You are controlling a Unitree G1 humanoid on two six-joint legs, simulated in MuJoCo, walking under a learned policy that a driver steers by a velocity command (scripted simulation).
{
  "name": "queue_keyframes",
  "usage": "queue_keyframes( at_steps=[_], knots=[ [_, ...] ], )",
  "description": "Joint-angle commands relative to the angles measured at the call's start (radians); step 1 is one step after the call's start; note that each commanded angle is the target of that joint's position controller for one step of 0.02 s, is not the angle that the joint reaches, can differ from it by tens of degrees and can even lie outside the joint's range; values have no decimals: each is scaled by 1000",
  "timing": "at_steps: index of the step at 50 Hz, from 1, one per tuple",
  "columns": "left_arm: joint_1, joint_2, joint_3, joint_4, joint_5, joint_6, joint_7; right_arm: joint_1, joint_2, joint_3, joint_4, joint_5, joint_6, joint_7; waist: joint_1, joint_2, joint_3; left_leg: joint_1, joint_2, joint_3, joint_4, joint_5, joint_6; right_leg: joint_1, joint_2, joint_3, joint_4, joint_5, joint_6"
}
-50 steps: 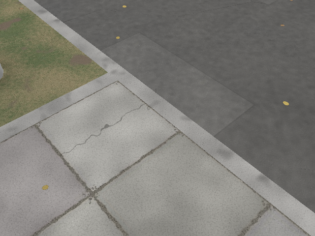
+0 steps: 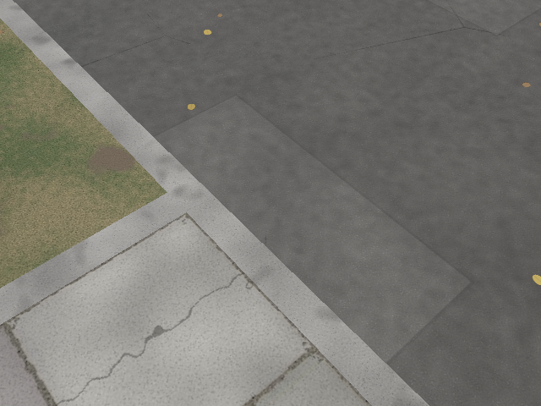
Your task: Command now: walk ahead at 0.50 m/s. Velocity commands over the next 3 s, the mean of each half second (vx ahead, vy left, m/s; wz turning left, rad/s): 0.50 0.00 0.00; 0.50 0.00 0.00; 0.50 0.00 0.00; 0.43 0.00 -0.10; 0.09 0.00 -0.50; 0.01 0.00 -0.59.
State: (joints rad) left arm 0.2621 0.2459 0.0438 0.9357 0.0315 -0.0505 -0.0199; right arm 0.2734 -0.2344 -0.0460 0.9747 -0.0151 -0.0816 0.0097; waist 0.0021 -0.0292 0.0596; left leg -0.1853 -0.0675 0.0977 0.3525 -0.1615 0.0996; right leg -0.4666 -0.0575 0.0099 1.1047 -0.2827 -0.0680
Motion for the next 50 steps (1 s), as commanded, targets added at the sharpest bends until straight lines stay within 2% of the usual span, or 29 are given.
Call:
queue_keyframes(
  at_steps=[1, 4, 7, 10, 12, 14, 15, 16, 17, 18, 19, 20, 21, 22, 24, 25, 27, 30, 35, 40, 42, 43, 44, 45, 46, 47, 48, 49, 50],
  knots=[
    [38, 35, 8, -33, 9, 17, -13, 55, -101, -16, -11, 8, -29, -3, 28, 79, -9, 43, 269, -230, -233, 184, 118, -106, -51, -3, -38, 81, 28],
    [-96, 39, 6, -77, 4, 18, -15, 108, -94, -12, 12, 7, -25, -3, 1, 76, 27, 75, 244, -186, -254, 228, 112, -188, -64, -30, -170, 184, 51],
    [-204, 21, -6, -111, -4, 12, -16, 151, -93, -8, 29, 6, -23, -5, -27, 81, 37, 105, 227, -145, -247, 296, 98, -165, -44, -63, -341, 266, 54],
    [-284, 24, -11, -137, -7, 9, -12, 206, -99, -7, 53, 1, -19, -11, -55, 89, 44, 187, 247, -136, -228, 350, 98, -155, -18, -84, -447, 285, 37],
    [-313, 36, -8, -154, -7, 4, -10, 224, -105, -8, 67, -5, -15, -18, -56, 92, 52, 258, 276, -142, -200, 404, 98, -162, -9, -80, -490, 249, 15],
    [-295, 48, -3, -156, -6, -3, -6, 209, -115, -12, 72, -10, -11, -25, -33, 95, 46, 304, 295, -133, -142, 527, 86, -115, 12, -85, -531, 179, -15],
    [-245, 56, 3, -143, -6, -8, -2, 189, -124, -14, 72, -12, -9, -28, -5, 101, 21, 307, 293, -119, -76, 660, 73, -35, 39, -96, -553, 138, -32],
    [-143, 71, 13, -110, -4, -15, 5, 175, -132, -17, 72, -13, -6, -28, 39, 101, -32, 301, 281, -106, 46, 774, 60, 89, 73, -108, -583, 114, -52],
    [31, 92, 27, -49, 4, -25, 14, 159, -128, -15, 68, -9, -2, -26, 111, 69, -122, 235, 238, -69, 243, 749, 40, 302, 88, -113, -641, 153, -79],
    [214, 169, 50, -10, 29, -33, 27, 163, -95, -3, 38, 0, -4, -23, 166, -16, -248, 28, 187, -35, 538, 434, 20, 570, -111, 102, -650, 75, -131],
    [245, 261, 72, -3, 33, -28, 24, 289, 6, 11, 28, 34, -3, -11, 99, -245, -348, -334, -17, -18, 895, -329, -21, 803, -381, 611, -773, 16, -270],
    [163, 210, 65, -12, -10, -15, 16, 219, -97, -15, 36, 8, 0, -15, 89, -86, -289, -419, 25, -166, 968, -333, -2, 724, -335, 645, -832, -34, -251],
    [55, 148, 48, -29, -18, -16, 14, 136, -100, -20, 9, 7, -4, -11, 49, -42, -143, -450, 76, -162, 947, -233, 3, 584, -304, 471, -843, -15, -219],
    [9, 90, 34, -31, -14, -24, 10, 92, -79, -16, 1, 6, -9, -9, 31, 6, -76, -421, 110, -156, 893, -166, 1, 469, -258, 365, -878, 96, -192],
    [-4, 35, 16, -6, -17, -38, 16, 98, -47, -13, 8, -18, 14, 1, -21, -23, -42, -330, 148, -147, 804, -120, -18, 346, -177, 215, -917, 220, -136],
    [20, 33, 14, 8, -16, -46, 17, 105, -32, -13, 12, -22, 25, 7, -28, -33, -49, -306, 146, -137, 788, -111, -27, 330, -168, 185, -925, 273, -134],
    [71, 56, 18, 34, -22, -59, 18, 75, -23, -12, 1, -24, 40, 15, -37, -24, -38, -334, 153, -116, 750, -84, -44, 327, -154, 140, -945, 333, -140],
    [124, 70, 18, 54, -24, -59, 20, -57, -30, -11, -43, -24, 51, 20, -17, -21, 8, -440, 176, -89, 651, 18, -71, 347, -136, 99, -987, 333, -136],
    [203, 61, 9, 82, -22, -55, 23, -240, -15, 3, -105, -10, 44, 23, 28, -28, 37, -453, 157, -42, 395, 148, -85, 405, -110, 40, -990, 432, -116],
    [274, 65, 9, 118, -9, -48, 35, -347, -24, 8, -150, -8, 34, 18, 57, -36, 55, -459, 125, -20, 261, 122, -48, 554, -154, 34, -942, 544, -130],
    [260, 76, 12, 125, -4, -44, 41, -336, -34, 3, -157, -8, 26, 15, 38, -38, 51, -417, 106, -16, 220, 56, -19, 597, -172, 26, -890, 660, -124],
    [239, 83, 14, 123, -3, -44, 43, -295, -42, -2, -147, -7, 21, 11, 12, -43, 31, -344, 82, -4, 197, 16, -1, 598, -171, 12, -833, 789, -112],
    [224, 93, 17, 123, -2, -42, 43, -209, -55, -11, -121, -8, 15, 4, -24, -49, -14, -232, 48, 8, 175, -14, 19, 595, -164, 0, -733, 918, -100],
    [204, 94, 17, 121, -7, -38, 40, -52, -71, -23, -68, -13, 6, -4, -91, -24, -93, -46, 21, 23, 109, 25, 44, 555, -132, -30, -558, 941, -81],
    [193, 77, 9, 101, -16, -40, 37, 128, -127, -44, -20, -34, -3, -16, -155, 18, -199, 223, 140, -107, 101, 0, 90, 370, -94, -53, -316, 716, -62],
    [288, -18, -10, 71, -58, -40, 24, 239, -238, -73, -10, -53, -1, -20, -131, 233, -342, 521, 452, -589, 34, -108, 224, 10, 77, -120, 93, 119, -8],
    [261, 58, 15, 83, -32, -38, 26, 172, -212, -69, -13, -16, 14, -8, -111, 157, -334, 475, 479, -775, -78, -108, 243, -109, 120, 21, 221, -220, -23],
    [171, 70, 24, 57, -22, -36, 25, 52, -164, -56, -29, 3, 16, -5, -61, 103, -165, 327, 438, -599, -90, -147, 208, -167, 52, 47, 225, -135, -32],
    [120, 54, 20, 45, -19, -41, 21, -13, -96, -38, -40, 3, 10, -1, -41, 59, -78, 190, 394, -487, -134, -89, 177, -149, 16, 44, 169, -61, -31]
  ],
)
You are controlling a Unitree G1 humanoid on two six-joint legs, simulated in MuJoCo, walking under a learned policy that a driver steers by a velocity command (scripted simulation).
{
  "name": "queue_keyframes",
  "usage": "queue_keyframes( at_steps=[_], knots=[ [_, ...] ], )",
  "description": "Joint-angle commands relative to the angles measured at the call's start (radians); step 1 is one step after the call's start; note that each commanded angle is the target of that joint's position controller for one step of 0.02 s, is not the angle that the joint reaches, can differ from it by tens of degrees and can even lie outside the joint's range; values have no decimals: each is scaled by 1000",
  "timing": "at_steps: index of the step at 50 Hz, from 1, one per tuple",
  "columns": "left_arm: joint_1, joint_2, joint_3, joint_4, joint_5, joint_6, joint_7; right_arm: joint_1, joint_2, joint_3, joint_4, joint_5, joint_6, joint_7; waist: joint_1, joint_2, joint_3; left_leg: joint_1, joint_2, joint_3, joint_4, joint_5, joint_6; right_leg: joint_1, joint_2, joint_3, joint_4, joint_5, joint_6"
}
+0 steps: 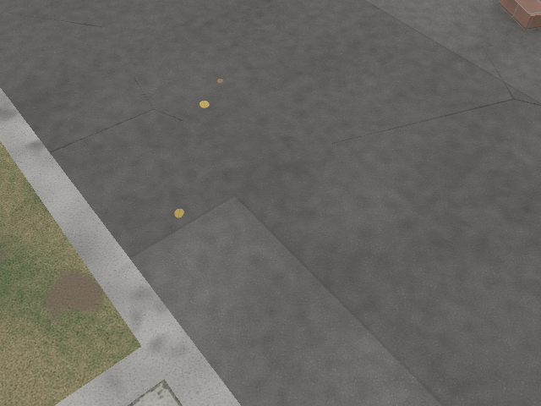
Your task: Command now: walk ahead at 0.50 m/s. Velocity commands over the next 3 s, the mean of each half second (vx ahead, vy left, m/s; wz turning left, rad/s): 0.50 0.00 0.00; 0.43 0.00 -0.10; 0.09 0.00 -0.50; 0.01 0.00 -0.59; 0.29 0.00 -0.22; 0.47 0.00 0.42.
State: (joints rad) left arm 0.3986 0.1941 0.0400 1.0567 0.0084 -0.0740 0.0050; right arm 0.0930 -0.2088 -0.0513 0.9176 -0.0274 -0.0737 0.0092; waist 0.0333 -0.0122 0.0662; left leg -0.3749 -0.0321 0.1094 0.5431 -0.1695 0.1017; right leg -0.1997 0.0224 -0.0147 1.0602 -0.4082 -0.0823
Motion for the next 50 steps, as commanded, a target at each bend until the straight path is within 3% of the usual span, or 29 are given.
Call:
queue_keyframes(
  at_steps=[1, 3, 6, 12, 18, 21, 22, 23, 24, 25, 26, 27, 28, 30, 33, 35, 40, 44, 47, 48, 49, 50],
  knots=[
    [-30, 87, 25, -75, 10, -11, -7, 143, -88, -22, 22, 14, -5, -1, -42, 43, -41, 294, 308, -410, -353, -28, 135, -376, -92, 64, 153, 102, -13],
    [0, 55, 21, -65, 30, 15, -19, 162, -50, -8, 49, 15, -19, -8, -2, 72, -32, 205, 250, -300, -383, 75, 99, -293, -111, 52, 84, 133, 10],
    [-66, 52, 22, -92, 32, 36, -29, 237, -93, -14, 80, 17, -36, -11, 5, 65, -16, 205, 231, -240, -413, 162, 111, -348, -125, 22, 22, 194, 38],
    [-317, 53, 12, -180, 18, 37, -35, 341, -91, -5, 104, 17, -31, -12, -52, 65, 31, 286, 200, -173, -440, 253, 95, -450, -131, -27, -264, 371, 73],
    [-458, 60, 5, -236, 15, 26, -31, 433, -101, -6, 141, 5, -25, -24, -91, 78, 47, 461, 245, -156, -383, 401, 100, -449, -89, -56, -446, 361, 34],
    [-403, 78, 15, -233, 14, 12, -25, 399, -120, -12, 143, -2, -22, -33, -45, 86, 22, 500, 262, -132, -271, 645, 78, -326, -44, -74, -511, 255, -14],
    [-312, 92, 24, -204, 15, 6, -19, 384, -129, -15, 143, -2, -20, -33, -6, 90, -24, 493, 252, -119, -165, 772, 65, -207, -9, -87, -537, 229, -34],
    [-146, 109, 37, -147, 21, -3, -10, 365, -128, -14, 139, 3, -16, -30, 66, 59, -108, 441, 214, -83, 20, 782, 44, -6, 15, -101, -603, 275, -59],
    [38, 177, 58, -103, 45, -13, 1, 357, -103, -5, 113, 14, -18, -26, 127, -2, -225, 244, 169, -55, 287, 521, 24, 266, -139, 68, -612, 222, -109],
    [122, 290, 87, -92, 57, -10, 1, 473, 1, 14, 91, 55, -18, -12, 86, -238, -360, -130, -23, -3, 693, -175, -28, 555, -447, 574, -705, 147, -261],
    [39, 245, 79, -100, 16, 8, -6, 410, -101, -13, 99, 27, -16, -15, 71, -107, -329, -229, -17, -155, 794, -316, -12, 482, -423, 676, -794, 105, -252],
    [-84, 192, 63, -121, 6, 8, -9, 323, -105, -19, 69, 21, -17, -13, 26, -62, -167, -275, 41, -164, 785, -231, -5, 337, -389, 495, -801, 111, -219],
    [-136, 128, 46, -126, 9, 0, -13, 277, -89, -16, 59, 19, -22, -10, 7, -11, -97, -248, 75, -163, 728, -164, -6, 216, -345, 391, -836, 200, -189],
    [-148, 67, 26, -100, 6, -14, -6, 287, -54, -14, 64, -5, 1, -2, -51, -39, -44, -152, 116, -157, 623, -117, -21, 72, -260, 235, -877, 320, -123],
    [-73, 91, 26, -64, 3, -35, -2, 274, -30, -13, 59, -14, 29, 12, -70, -42, -41, -146, 120, -127, 566, -83, -48, 47, -233, 163, -903, 429, -126],
    [-41, 112, 29, -55, 2, -37, -2, 188, -38, -13, 28, -14, 39, 16, -61, -39, -13, -214, 139, -111, 503, -21, -67, 54, -228, 139, -936, 416, -131],
    [45, 100, 19, -36, 1, -32, -2, -23, -37, -2, -45, -1, 37, 20, -10, -39, 29, -273, 140, -70, 250, 123, -95, 108, -198, 94, -955, 487, -119],
    [96, 102, 12, -12, 7, -22, 6, -71, -18, 11, -58, 7, 25, 4, 6, -56, 15, -171, 66, -31, 98, 157, -92, 159, -175, 50, -817, 900, -97],
    [61, 131, 22, -26, 14, -11, 13, -25, -64, 2, -54, 13, 9, -16, -16, -99, -23, -75, 29, -62, 28, 101, -66, 200, -175, 92, -686, 995, -75],
    [34, 138, 27, -37, 13, -9, 15, 47, -89, -7, -32, 12, 1, -24, -43, -98, -48, 0, 14, -70, -27, 97, -53, 205, -165, 112, -612, 1003, -59],
    [1, 143, 30, -48, 0, -7, 15, 154, -109, -16, -1, 4, -15, -32, -98, -61, -89, 138, 21, -67, -140, 225, -39, 174, -128, 99, -474, 942, -34],
    [-6, 112, 24, -84, -21, -10, 16, 273, -177, -33, 17, -20, -32, -40, -124, 16, -201, 390, 177, -172, -103, 594, -7, 18, -79, 84, -263, 664, -6]
  ],
)
Over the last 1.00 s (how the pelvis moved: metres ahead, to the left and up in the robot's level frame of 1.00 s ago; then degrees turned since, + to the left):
0.55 -0.02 -0.02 0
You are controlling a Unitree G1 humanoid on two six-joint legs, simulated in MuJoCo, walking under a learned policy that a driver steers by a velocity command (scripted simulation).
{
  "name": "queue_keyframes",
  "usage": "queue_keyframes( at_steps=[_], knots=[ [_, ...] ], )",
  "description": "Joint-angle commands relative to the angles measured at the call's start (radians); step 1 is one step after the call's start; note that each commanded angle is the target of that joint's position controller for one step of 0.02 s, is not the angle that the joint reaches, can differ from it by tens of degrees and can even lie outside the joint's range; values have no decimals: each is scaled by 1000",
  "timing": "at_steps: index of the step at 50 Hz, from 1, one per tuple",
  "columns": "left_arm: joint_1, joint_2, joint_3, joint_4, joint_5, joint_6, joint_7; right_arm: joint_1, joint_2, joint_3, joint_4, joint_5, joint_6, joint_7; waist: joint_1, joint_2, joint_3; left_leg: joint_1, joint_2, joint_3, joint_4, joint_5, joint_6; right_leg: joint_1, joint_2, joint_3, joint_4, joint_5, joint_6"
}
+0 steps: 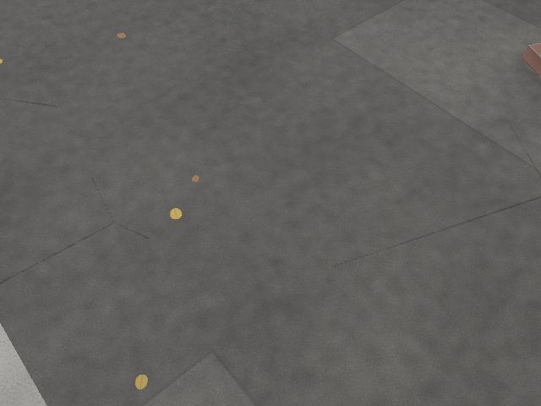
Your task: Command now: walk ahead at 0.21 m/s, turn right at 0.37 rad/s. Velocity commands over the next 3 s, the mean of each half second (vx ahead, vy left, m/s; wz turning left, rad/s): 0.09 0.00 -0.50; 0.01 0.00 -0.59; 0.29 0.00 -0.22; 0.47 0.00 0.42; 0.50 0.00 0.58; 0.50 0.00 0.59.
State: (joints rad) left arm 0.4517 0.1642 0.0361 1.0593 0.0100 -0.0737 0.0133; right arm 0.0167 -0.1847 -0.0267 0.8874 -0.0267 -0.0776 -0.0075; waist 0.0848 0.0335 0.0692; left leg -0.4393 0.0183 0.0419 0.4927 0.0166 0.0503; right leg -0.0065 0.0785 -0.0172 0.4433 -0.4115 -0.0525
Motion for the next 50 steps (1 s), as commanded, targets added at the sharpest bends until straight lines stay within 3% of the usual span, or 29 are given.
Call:
queue_keyframes(
  at_steps=[1, 2, 3, 4, 5, 6, 9, 11, 14, 19, 21, 22, 23, 24, 25, 26, 27, 29, 30, 33, 40, 44, 46, 47, 48, 49, 50],
  knots=[
    [70, 42, 14, -102, -55, -1, 21, 379, -273, -70, 19, -29, -25, -17, -128, 178, -375, 727, 467, -371, 50, 974, 176, -420, 20, -4, 682, -178, -8],
    [122, 107, 37, -72, -28, 22, 35, 381, -237, -62, -3, 12, -6, -4, -117, 98, -440, 686, 471, -383, 65, 1090, 203, -435, 0, 78, 801, -277, -13],
    [99, 116, 45, -77, -21, 40, 36, 283, -209, -59, -26, 21, 9, -9, -99, 115, -401, 590, 465, -358, -16, 752, 237, -486, -19, 59, 873, -216, 3],
    [8, 129, 50, -89, 5, 54, 25, 195, -130, -38, -53, 22, 21, -18, -88, 57, -267, 435, 382, -285, -102, 461, 208, -510, -70, 48, 842, -136, 17],
    [-57, 131, 59, -111, 17, 65, 10, 156, -97, -25, -54, 17, 25, -30, -76, 83, -157, 317, 318, -207, -157, 337, 175, -510, -91, 51, 797, -83, 31],
    [-55, 120, 61, -117, 23, 80, -2, 156, -95, -23, -48, 10, 30, -40, -58, 95, -121, 240, 287, -146, -184, 298, 162, -476, -101, 43, 777, -51, 46],
    [-40, 86, 59, -128, 20, 113, -7, 176, -124, -30, -45, 1, 23, -45, -34, 63, -138, 171, 279, -63, -204, 262, 177, -430, -88, 17, 743, -8, 60],
    [-78, 91, 59, -153, 22, 129, -9, 165, -137, -34, -52, -3, 22, -41, -32, 76, -138, 161, 287, -38, -222, 133, 180, -445, -103, 9, 665, 14, 60],
    [-168, 104, 51, -207, 22, 147, -27, 151, -158, -41, -62, -5, 36, -36, -50, 110, -126, 136, 289, -2, -255, -106, 167, -416, -124, -13, 513, 59, 53],
    [-236, 138, 49, -276, 12, 149, -47, 174, -219, -63, -70, -7, 67, -22, -84, 102, -135, 155, 341, 13, -221, -257, 140, -321, -110, -65, 329, 5, 25],
    [-199, 139, 49, -283, 10, 139, -47, 167, -237, -71, -73, 0, 80, -19, -62, 74, -132, 125, 338, 51, -150, -284, 83, -218, -92, -80, 169, 61, -1],
    [-160, 155, 54, -272, 11, 128, -43, 195, -229, -75, -63, -3, 90, -15, -52, 15, -122, 77, 311, 87, -64, -303, 27, -146, -87, -37, 50, 106, -20],
    [-147, 222, 67, -278, 18, 112, -32, 241, -178, -69, -61, -4, 105, -5, -55, -208, -83, -16, 205, 189, 178, -435, -53, -131, -248, 222, -186, 89, -60],
    [-168, 370, 97, -311, 12, 109, -21, 196, -120, -52, -135, 7, 112, -15, -62, -383, -12, -232, 17, 153, 342, -654, -119, -179, -471, 563, -243, 316, -190],
    [-123, 345, 105, -290, 24, 110, -6, 108, -152, -53, -146, -4, 123, -24, -15, -238, -14, -201, 35, 7, 502, -610, -110, -232, -450, 495, -220, 357, -243],
    [-177, 295, 89, -294, 19, 109, 3, 125, -148, -54, -143, 12, 126, -20, -63, -190, -21, -183, 40, -35, 533, -514, -102, -252, -377, 395, -199, 329, -219],
    [-252, 264, 79, -310, 15, 111, 3, 152, -153, -57, -127, 21, 117, -16, -100, -166, -23, -167, 39, -52, 524, -423, -89, -251, -305, 320, -189, 307, -177],
    [-303, 226, 67, -341, 3, 106, -1, 198, -180, -68, -104, -7, 108, -9, -112, -168, -87, -151, 15, -43, 574, -359, -77, -184, -250, 266, -149, 460, -165],
    [-284, 220, 65, -342, -3, 102, -6, 201, -177, -69, -107, -8, 109, -6, -108, -136, -116, -145, 8, -47, 590, -363, -80, -157, -251, 270, -134, 519, -171],
    [-221, 243, 72, -333, -4, 94, -8, 170, -151, -61, -134, 5, 116, -10, -82, -121, -120, -173, 7, -65, 525, -379, -94, -85, -262, 317, -119, 539, -188],
    [-190, 282, 86, -344, 9, 103, -14, 125, -157, -48, -190, 17, 113, -24, -45, -149, -121, -64, -31, -81, 317, -443, -81, -102, -260, 436, -88, 513, -205],
    [-238, 291, 90, -356, 8, 110, -25, 173, -163, -44, -206, 29, 101, -29, -70, -162, -137, 85, -69, -82, 162, -442, -55, -156, -229, 501, -61, 564, -166],
    [-294, 283, 89, -366, -5, 115, -26, 252, -156, -41, -192, 26, 91, -38, -126, -146, -136, 254, -76, -72, -79, -308, -41, -240, -170, 492, -22, 479, -98],
    [-294, 247, 79, -377, -14, 113, -22, 278, -207, -52, -190, 14, 84, -47, -129, -70, -136, 358, 33, -166, -207, -296, -17, -341, -106, 443, 46, 311, -36],
    [-247, 165, 61, -392, -20, 109, -19, 242, -305, -68, -214, 1, 85, -52, -89, 165, -135, 444, 305, -439, -294, -300, 64, -510, 48, 244, 260, -14, 27],
    [-244, 246, 80, -383, 15, 112, -13, 197, -327, -75, -228, -5, 93, -42, -90, 188, -94, 301, 401, -513, -278, -153, 174, -549, 77, 127, 457, -177, 42],
    [-239, 277, 91, -371, 27, 116, -18, 171, -260, -58, -244, -1, 92, -35, -68, 101, -70, 246, 371, -450, -260, -75, 195, -513, 28, 149, 586, -142, 45]
  ],
)
Over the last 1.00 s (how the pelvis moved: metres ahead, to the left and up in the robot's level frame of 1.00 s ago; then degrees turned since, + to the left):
0.52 -0.02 0.00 -4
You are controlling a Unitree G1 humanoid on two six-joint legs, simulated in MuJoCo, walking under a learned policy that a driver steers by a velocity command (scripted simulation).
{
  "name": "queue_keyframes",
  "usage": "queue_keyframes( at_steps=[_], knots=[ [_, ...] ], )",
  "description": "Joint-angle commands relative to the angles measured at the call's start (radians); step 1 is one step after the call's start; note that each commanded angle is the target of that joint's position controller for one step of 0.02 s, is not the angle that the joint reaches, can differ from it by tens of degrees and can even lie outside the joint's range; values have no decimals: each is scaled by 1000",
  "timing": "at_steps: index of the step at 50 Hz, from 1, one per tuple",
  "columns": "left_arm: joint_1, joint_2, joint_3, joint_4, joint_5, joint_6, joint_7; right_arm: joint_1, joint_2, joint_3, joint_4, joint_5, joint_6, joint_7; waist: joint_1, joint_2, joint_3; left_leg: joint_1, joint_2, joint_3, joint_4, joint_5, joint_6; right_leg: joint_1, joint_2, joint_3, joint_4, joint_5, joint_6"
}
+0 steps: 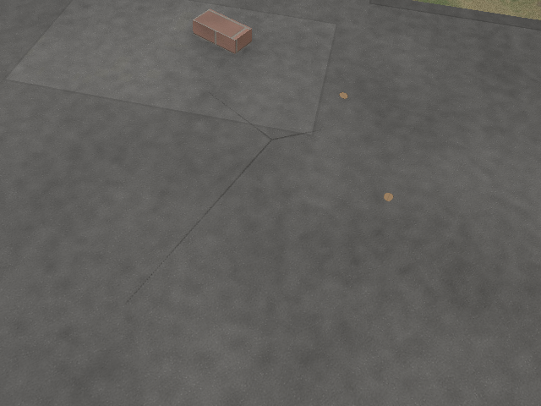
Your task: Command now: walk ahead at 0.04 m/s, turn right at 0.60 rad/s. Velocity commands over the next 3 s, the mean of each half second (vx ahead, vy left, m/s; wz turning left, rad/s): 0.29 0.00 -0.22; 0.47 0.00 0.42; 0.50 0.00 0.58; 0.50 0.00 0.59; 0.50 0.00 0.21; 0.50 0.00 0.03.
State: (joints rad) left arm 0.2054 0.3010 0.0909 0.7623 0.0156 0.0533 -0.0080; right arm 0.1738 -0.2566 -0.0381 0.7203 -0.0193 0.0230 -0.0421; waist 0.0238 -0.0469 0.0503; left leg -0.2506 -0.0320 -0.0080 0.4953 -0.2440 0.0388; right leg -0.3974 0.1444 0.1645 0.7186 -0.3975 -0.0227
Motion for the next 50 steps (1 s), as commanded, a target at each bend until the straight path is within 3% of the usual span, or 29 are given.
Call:
queue_keyframes(
  at_steps=[1, 2, 3, 4, 8, 14, 16, 17, 18, 19, 20, 21, 22, 23, 25, 28, 34, 37, 38, 40, 41, 42, 43, 44, 45, 46, 47, 48, 50],
  knots=[
    [28, 135, 38, -53, 21, -6, -7, -21, -140, -34, -79, -5, -11, 6, 14, 142, -42, 44, 349, -301, -270, 67, 172, -118, -59, -39, 367, -74, 15],
    [46, 126, 35, -41, 20, -2, -20, -39, -124, -28, -84, -10, -12, 10, 19, 169, -39, 62, 280, -239, -287, -69, 132, -134, -64, -48, 390, -6, 18],
    [48, 117, 31, -40, 21, 0, -35, -24, -128, -29, -79, -9, -17, 8, 5, 219, -34, 100, 251, -220, -306, -146, 123, -172, -66, -57, 405, 23, 26],
    [37, 111, 26, -39, 20, -2, -46, 5, -133, -31, -71, -9, -21, 11, -15, 222, -28, 133, 240, -213, -320, -190, 125, -198, -66, -61, 396, 37, 33],
    [-50, 73, 6, -51, 23, -17, -54, 138, -148, -44, -7, -6, -52, 22, -74, 171, 6, 264, 270, -216, -349, -198, 143, -261, -69, -46, 242, 71, 46],
    [-124, 38, -28, -58, 21, -47, -56, 171, -174, -59, 48, -8, -72, 48, -87, 212, 22, 139, 266, -127, -343, -149, 154, -24, -122, -190, -82, 9, 17],
    [-102, 36, -34, -52, 16, -60, -50, 181, -185, -65, 65, -2, -65, 58, -63, 198, 32, 58, 270, -118, -313, -119, 158, 111, -110, -231, -204, 59, -14],
    [-39, 28, -37, -28, 20, -70, -43, 165, -182, -65, 69, 10, -61, 61, -19, 168, 26, -11, 257, -94, -261, -93, 147, 237, -98, -245, -295, 147, -32],
    [61, 46, -31, 12, 25, -82, -33, 159, -158, -58, 70, 11, -61, 60, 27, 120, -7, -95, 228, -60, -169, -59, 127, 394, -87, -228, -335, 146, -45],
    [197, 101, -17, 49, 36, -97, -19, 137, -91, -35, 53, 8, -63, 63, 90, -9, -77, -219, 155, 11, 41, -87, 90, 582, -224, -51, -410, 33, -65],
    [294, 234, 12, 50, 36, -103, -6, 80, -3, -7, -16, 13, -71, 71, 129, -259, -122, -461, 16, 118, 350, -295, 40, 686, -504, 382, -566, -279, -151],
    [275, 229, 13, 60, 27, -104, 5, 60, -114, -36, -8, -1, -63, 60, 117, -132, -27, -517, 22, -14, 507, -316, 61, 545, -551, 446, -576, -267, -210],
    [195, 159, -8, 45, 24, -108, 7, 82, -131, -45, 14, 10, -63, 67, 64, -59, 30, -516, 55, -83, 553, -224, 76, 495, -492, 328, -563, -232, -189],
    [133, 103, -24, 34, 20, -114, 8, 114, -121, -44, 38, 17, -65, 78, 27, -54, 48, -488, 71, -93, 542, -143, 70, 447, -440, 221, -582, -134, -152],
    [91, 57, -41, 27, 16, -129, 18, 141, -114, -46, 70, 0, -56, 85, -4, -60, 33, -446, 83, -72, 546, -41, 40, 428, -378, 62, -602, 96, -109],
    [133, 54, -42, 55, 8, -148, 16, 115, -81, -40, 70, -9, -46, 94, -9, -39, 24, -477, 82, -54, 586, 41, 8, 426, -365, -71, -593, 376, -111],
    [152, 42, -49, 95, 6, -157, 14, -73, -40, -16, 0, -13, -43, 113, 2, -36, 77, -478, 81, 33, 355, 202, -16, 380, -336, -250, -603, 592, -112],
    [192, 65, -46, 126, 4, -157, 23, -160, -29, -2, -45, -15, -43, 124, 19, -23, 88, -408, 70, 106, 195, 209, 24, 421, -362, -295, -583, 717, -101],
    [195, 75, -45, 133, 5, -155, 26, -158, -32, -2, -50, -15, -43, 122, 12, -22, 76, -370, 49, 128, 157, 191, 46, 450, -366, -314, -543, 838, -92],
    [190, 108, -39, 140, 8, -148, 35, -94, -54, -10, -39, -17, -41, 111, -24, -48, 8, -265, -14, 172, 140, 109, 94, 515, -378, -347, -390, 1184, -76],
    [182, 125, -34, 139, 14, -138, 40, -14, -74, -19, -19, -19, -42, 105, -63, -59, -47, -181, -46, 178, 136, 56, 119, 528, -385, -359, -253, 1295, -74],
    [178, 140, -29, 134, 17, -128, 42, 104, -103, -33, 15, -22, -47, 99, -112, -57, -120, -37, -72, 161, 102, 26, 146, 490, -387, -360, -70, 1266, -74],
    [163, 145, -28, 120, 14, -125, 39, 254, -147, -55, 61, -33, -54, 86, -187, -10, -199, 195, -53, 92, 29, 20, 185, 343, -357, -374, 184, 1053, -60],
    [210, 41, -51, 76, 7, -132, 23, 296, -257, -86, 63, -35, -50, 67, -148, 187, -295, 470, 228, -302, 8, -72, 284, 17, -245, -373, 546, 316, -23],
    [182, 57, -45, 23, 0, -141, 9, 263, -302, -97, 39, -3, -42, 71, -125, 246, -398, 602, 384, -807, -165, -70, 415, -254, -74, -186, 780, -137, -1],
    [63, 90, -41, 1, 9, -150, 4, 222, -270, -94, 47, 12, -36, 65, -138, 111, -261, 514, 348, -668, -211, -74, 370, -357, -155, -91, 772, -21, -11],
    [49, 80, -48, -10, 2, -162, 1, 172, -218, -80, 49, 15, -37, 57, -98, 61, -132, 348, 325, -538, -233, 6, 331, -337, -200, -108, 680, 71, -11],
    [59, 72, -48, 1, 6, -162, 3, 132, -175, -68, 49, 11, -41, 55, -51, 5, -61, 215, 271, -447, -251, 114, 287, -276, -234, -114, 584, 97, -5],
    [103, 58, -53, 8, 36, -123, 1, 89, -141, -54, 44, 17, -56, 51, 5, 26, -43, 71, 190, -320, -274, 255, 256, -161, -259, -114, 490, 93, 27]
  ],
)
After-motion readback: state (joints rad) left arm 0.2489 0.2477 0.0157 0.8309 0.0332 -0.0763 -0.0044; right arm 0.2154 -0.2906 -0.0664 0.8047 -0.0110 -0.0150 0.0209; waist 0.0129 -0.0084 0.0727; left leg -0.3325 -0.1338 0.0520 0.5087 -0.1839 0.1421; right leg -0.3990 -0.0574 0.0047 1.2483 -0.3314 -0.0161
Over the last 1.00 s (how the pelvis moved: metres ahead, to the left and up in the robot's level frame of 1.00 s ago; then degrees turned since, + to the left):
0.03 0.01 0.01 -34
